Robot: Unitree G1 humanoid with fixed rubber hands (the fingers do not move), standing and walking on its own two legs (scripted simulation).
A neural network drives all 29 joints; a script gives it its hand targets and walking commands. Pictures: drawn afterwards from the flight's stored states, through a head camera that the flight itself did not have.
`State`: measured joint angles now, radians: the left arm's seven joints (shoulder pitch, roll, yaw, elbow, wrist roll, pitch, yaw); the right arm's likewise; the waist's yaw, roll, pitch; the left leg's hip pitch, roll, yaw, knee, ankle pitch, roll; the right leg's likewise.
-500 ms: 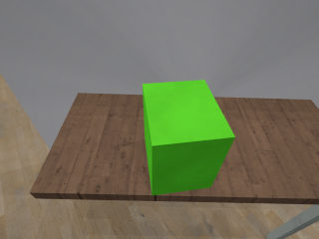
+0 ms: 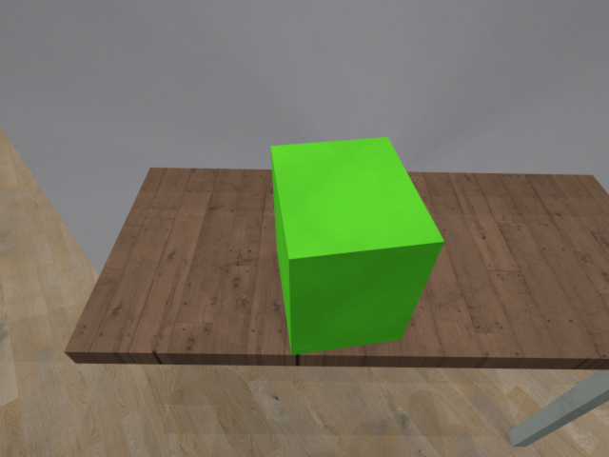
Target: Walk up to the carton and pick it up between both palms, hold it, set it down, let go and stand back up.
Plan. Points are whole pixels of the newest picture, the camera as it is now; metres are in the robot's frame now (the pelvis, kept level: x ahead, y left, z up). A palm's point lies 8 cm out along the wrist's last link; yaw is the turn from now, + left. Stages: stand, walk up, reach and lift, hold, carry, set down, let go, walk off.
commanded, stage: stand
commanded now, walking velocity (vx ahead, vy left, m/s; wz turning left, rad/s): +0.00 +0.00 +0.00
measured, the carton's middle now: (338, 247) +0.43 -0.04 +0.03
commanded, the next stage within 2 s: walk up in 1.42 s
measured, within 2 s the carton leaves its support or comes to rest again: neither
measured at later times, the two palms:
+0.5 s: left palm out of the picture -0.04 +0.21 -0.15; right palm out of the picture -0.03 -0.20 -0.15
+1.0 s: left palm out of the picture -0.01 +0.21 -0.15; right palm out of the picture -0.01 -0.20 -0.15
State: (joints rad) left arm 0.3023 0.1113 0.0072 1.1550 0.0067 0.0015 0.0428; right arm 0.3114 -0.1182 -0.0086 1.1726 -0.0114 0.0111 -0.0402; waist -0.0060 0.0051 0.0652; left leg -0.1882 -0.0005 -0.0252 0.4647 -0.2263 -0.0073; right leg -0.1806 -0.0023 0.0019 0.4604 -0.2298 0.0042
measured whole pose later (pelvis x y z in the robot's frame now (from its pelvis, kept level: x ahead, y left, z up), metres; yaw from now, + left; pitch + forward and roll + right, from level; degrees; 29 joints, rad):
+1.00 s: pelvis +0.01 +0.00 +0.00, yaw +0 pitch +0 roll +0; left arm 0.31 0.12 0.01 1.14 0.01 -0.01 0.04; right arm 0.30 -0.11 -0.01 1.15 -0.01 -0.02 -0.03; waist 0.00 -0.01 0.03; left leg -0.21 -0.01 -0.03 0.45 -0.23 0.00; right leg -0.21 -0.01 0.01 0.45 -0.24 0.01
